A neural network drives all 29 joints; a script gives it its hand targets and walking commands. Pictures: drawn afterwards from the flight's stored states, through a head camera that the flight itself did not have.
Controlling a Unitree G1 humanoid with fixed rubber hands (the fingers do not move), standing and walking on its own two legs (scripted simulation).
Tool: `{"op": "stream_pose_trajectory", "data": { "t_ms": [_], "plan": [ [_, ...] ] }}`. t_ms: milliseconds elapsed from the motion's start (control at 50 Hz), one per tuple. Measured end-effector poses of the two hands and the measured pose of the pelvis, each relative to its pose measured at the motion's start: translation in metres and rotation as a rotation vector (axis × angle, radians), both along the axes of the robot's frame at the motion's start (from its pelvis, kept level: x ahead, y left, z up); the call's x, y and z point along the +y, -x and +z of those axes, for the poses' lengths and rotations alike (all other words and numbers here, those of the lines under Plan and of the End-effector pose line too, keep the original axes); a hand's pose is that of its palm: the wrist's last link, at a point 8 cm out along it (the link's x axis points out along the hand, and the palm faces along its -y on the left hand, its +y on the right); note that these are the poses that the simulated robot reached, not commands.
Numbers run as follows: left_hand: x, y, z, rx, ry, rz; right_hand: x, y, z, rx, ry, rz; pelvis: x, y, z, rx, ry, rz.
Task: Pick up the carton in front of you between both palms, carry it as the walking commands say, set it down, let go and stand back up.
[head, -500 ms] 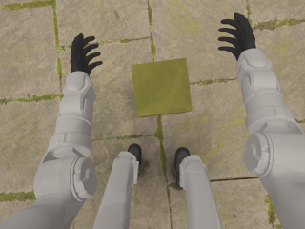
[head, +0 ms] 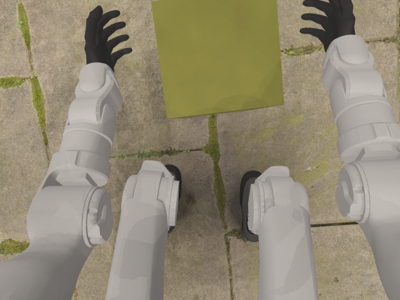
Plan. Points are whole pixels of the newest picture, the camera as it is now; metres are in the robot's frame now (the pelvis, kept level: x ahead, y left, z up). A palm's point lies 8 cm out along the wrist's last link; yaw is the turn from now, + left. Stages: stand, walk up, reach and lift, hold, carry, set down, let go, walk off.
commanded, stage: reach and lift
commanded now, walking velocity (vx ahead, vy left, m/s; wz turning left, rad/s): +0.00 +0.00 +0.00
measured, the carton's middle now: (217, 68) +0.51 -0.01 -0.31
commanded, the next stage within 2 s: none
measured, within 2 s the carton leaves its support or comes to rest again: leaves its support in 1.04 s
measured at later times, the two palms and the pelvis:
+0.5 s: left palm (124, 61) +0.51 +0.17 -0.23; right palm (307, 48) +0.53 -0.19 -0.24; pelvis +0.00 +0.00 -0.06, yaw +0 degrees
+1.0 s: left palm (136, 56) +0.51 +0.14 -0.23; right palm (292, 46) +0.53 -0.16 -0.23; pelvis -0.01 +0.00 -0.06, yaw +0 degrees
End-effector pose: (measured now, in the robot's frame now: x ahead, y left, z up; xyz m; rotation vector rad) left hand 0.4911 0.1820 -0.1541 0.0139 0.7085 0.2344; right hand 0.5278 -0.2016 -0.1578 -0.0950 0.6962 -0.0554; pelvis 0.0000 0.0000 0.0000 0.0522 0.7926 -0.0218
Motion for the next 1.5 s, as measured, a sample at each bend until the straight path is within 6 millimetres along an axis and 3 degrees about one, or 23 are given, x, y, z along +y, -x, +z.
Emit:
{"op": "stream_pose_trajectory", "data": {
  "t_ms": [220,320,440,680,760,840,1060,1160,1260,1380,1500],
  "plan": [
    [-0.006,-0.002,-0.073,0.060,0.002,-0.021,0.008,-0.001,-0.073,0.047,-0.006,-0.008,0.001,0.014,-0.046,-0.097,0.001,0.005],
    [0.001,-0.012,-0.079,0.046,-0.013,-0.020,0.012,0.000,-0.090,0.039,-0.009,-0.003,0.000,0.010,-0.056,-0.139,0.001,0.009],
    [-0.008,-0.019,-0.079,0.035,0.001,-0.035,0.015,-0.003,-0.086,0.014,-0.012,0.001,0.000,0.003,-0.061,-0.131,0.006,0.011],
    [-0.013,-0.012,-0.076,0.040,0.008,-0.043,0.025,0.000,-0.079,0.029,-0.020,0.013,0.001,0.005,-0.057,-0.107,0.005,0.010],
    [-0.026,-0.016,-0.075,0.032,0.021,-0.073,0.040,-0.001,-0.079,0.025,-0.037,0.030,0.001,0.008,-0.055,-0.113,0.007,0.012],
    [-0.038,-0.021,-0.073,0.032,0.022,-0.054,0.042,-0.001,-0.079,0.034,-0.022,0.028,0.001,0.009,-0.054,-0.113,0.009,0.010],
    [-0.037,-0.025,-0.067,0.056,0.028,-0.019,0.047,-0.004,-0.074,0.073,-0.024,0.037,-0.002,0.005,-0.063,-0.127,0.008,0.007],
    [-0.038,-0.025,-0.048,0.004,0.046,0.003,0.047,0.000,-0.058,0.027,-0.042,0.019,-0.001,0.002,-0.065,-0.127,0.013,0.002],
    [-0.042,-0.015,-0.008,-0.053,0.066,0.006,0.042,0.010,-0.014,-0.027,-0.059,-0.011,0.002,0.003,-0.055,-0.124,0.019,-0.009],
    [-0.047,0.000,0.053,-0.054,0.082,0.002,0.037,0.028,0.052,-0.025,-0.076,-0.054,0.004,0.006,-0.023,-0.100,0.020,-0.022],
    [-0.047,0.010,0.102,-0.029,0.082,-0.024,0.038,0.039,0.102,0.001,-0.066,-0.058,0.005,0.009,0.014,-0.078,0.021,-0.026]
  ]
}}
